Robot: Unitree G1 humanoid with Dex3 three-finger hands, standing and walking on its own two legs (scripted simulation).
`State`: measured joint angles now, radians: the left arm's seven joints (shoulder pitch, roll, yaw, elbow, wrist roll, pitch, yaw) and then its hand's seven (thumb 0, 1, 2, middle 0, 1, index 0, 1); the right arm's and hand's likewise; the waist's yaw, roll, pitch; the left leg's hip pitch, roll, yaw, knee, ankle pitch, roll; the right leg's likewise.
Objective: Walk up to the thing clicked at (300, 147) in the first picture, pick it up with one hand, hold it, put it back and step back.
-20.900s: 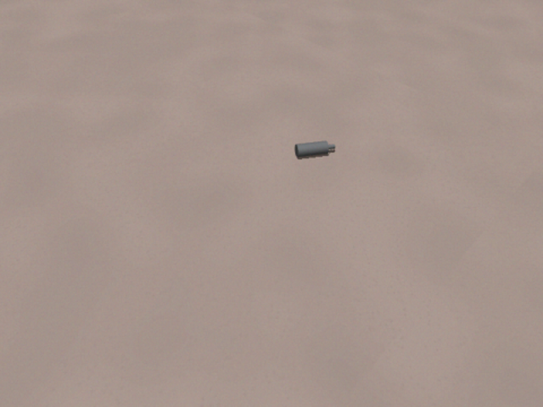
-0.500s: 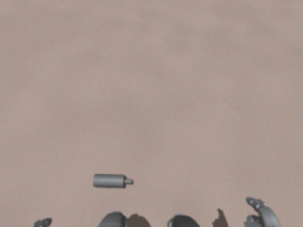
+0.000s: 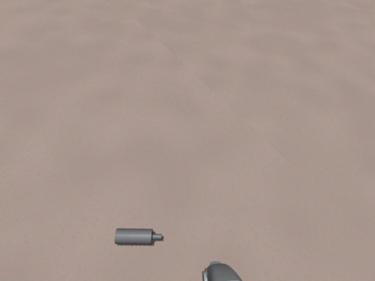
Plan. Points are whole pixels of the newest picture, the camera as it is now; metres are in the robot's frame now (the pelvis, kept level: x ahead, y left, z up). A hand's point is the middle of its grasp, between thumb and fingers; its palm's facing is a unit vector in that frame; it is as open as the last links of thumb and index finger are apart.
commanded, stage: walk up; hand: left
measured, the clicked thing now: (139, 236) +0.47 +0.19 -0.73
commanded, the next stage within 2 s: none
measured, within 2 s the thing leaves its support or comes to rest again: neither
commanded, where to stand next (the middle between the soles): +0.07 +0.00 m, yaw -4 degrees
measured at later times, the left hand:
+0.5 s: hand out of the picture +0.10 +0.26 -0.16, palm faces -0.03 -0.91 -0.41, open 7.4 cm
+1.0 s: hand out of the picture -0.06 +0.28 -0.15, palm faces -0.14 -0.91 -0.39, open 7.4 cm
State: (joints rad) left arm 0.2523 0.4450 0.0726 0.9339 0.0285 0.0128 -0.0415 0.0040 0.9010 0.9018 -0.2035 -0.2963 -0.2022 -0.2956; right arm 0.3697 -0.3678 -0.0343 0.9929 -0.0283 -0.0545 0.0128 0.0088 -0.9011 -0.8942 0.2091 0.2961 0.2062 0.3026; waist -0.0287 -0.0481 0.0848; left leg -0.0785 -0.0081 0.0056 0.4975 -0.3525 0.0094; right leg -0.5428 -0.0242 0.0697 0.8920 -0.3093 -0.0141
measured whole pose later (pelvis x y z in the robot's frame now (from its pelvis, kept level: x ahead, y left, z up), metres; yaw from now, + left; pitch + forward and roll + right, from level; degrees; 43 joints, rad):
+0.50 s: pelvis -0.07 +0.01 -0.04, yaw +2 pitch -3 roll +0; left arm 0.01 0.38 0.02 0.82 0.03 0.03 0.02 0.00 0.90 0.90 -0.21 -0.30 -0.21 -0.30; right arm 0.17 -0.42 -0.06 0.89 -0.01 0.06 0.01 0.00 -0.91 -0.89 0.20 0.30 0.20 0.30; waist -0.01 0.01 0.19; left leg -0.33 -0.03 -0.02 0.85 -0.47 0.01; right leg -0.55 -0.10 -0.02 0.68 -0.08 0.01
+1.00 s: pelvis -0.11 +0.01 -0.01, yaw -5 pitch -3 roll -2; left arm 0.30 0.40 0.05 0.99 0.04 -0.03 -0.02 0.01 0.90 0.90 -0.20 -0.30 -0.20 -0.30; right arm 0.24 -0.42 -0.07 0.90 -0.03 0.02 0.03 0.01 -0.90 -0.89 0.21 0.30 0.20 0.30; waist -0.01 0.05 0.07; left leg -0.31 0.07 0.05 0.71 -0.37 0.04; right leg -0.17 0.03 -0.01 0.57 -0.33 -0.01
